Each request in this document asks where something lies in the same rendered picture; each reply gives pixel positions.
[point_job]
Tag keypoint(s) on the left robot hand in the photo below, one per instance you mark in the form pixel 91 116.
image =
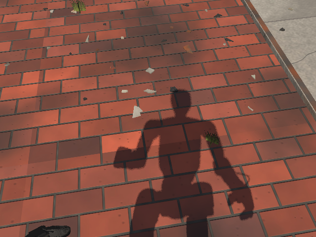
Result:
pixel 50 231

